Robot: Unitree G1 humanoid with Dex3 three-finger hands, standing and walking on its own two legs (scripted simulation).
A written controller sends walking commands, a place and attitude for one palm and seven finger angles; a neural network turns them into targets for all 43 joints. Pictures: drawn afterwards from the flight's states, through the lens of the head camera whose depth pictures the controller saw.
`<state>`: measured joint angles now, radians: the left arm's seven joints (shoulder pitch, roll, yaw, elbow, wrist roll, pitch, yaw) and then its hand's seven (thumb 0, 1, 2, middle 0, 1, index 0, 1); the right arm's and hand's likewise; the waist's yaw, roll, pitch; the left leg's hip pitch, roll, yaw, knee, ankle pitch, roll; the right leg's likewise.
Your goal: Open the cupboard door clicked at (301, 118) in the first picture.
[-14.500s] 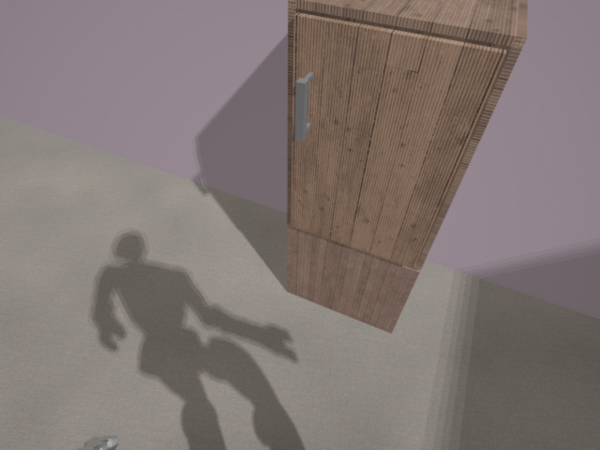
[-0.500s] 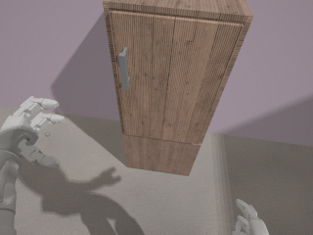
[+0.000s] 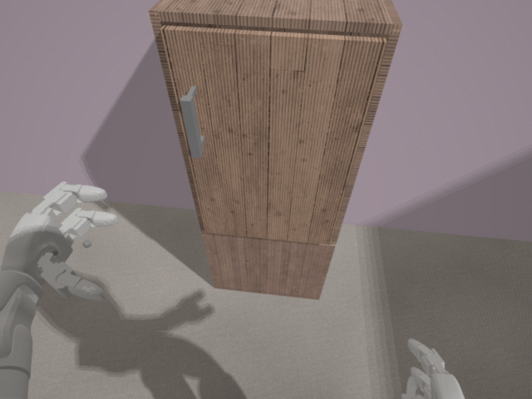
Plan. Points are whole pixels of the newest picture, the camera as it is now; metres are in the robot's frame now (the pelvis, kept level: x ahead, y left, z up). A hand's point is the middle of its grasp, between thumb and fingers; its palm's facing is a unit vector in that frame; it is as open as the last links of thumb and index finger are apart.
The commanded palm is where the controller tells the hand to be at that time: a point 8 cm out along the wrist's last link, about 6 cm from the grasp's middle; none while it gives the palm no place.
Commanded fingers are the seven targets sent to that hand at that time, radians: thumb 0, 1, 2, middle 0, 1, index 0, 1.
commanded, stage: move the hooked fingers beside the handle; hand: left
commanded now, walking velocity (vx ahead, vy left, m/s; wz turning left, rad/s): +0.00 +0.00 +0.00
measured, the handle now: (195, 122) +0.60 +0.19 +0.09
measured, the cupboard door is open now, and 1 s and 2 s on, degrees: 0 0 0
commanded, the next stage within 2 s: none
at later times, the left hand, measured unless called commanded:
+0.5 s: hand (111, 197) +0.37 +0.27 +0.11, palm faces -0.03 -1.00 +0.00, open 14.0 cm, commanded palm +0.35 +0.33 +0.10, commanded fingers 0.00 -0.50 0.30 -0.30 -1.20 -0.30 -1.20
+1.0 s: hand (128, 168) +0.45 +0.27 +0.10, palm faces -0.04 -1.00 +0.01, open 14.0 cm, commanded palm +0.43 +0.32 +0.10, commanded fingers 0.00 -0.50 0.30 -0.30 -1.20 -0.30 -1.20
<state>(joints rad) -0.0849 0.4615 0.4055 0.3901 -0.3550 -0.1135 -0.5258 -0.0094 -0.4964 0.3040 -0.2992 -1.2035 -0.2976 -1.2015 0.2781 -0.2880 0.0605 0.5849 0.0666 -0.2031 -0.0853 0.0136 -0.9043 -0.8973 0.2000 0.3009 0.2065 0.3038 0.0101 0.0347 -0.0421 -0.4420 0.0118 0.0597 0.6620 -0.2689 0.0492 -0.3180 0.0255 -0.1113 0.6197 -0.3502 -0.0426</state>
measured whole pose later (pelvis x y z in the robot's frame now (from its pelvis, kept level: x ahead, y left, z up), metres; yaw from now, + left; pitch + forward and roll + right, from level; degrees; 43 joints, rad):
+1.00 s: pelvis +0.01 +0.02 -0.01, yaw -2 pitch +11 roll -2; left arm -0.68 0.59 0.42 1.02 -0.22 -0.25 -0.50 -0.01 -0.50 0.30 -0.30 -1.20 -0.30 -1.20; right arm 0.35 -0.29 0.05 0.60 0.05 -0.06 -0.06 0.01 -0.91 -0.90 0.20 0.30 0.21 0.30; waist -0.08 0.00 -0.07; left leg -0.65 0.02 0.08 0.77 -0.33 0.07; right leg -0.52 0.02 -0.09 0.72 -0.39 -0.02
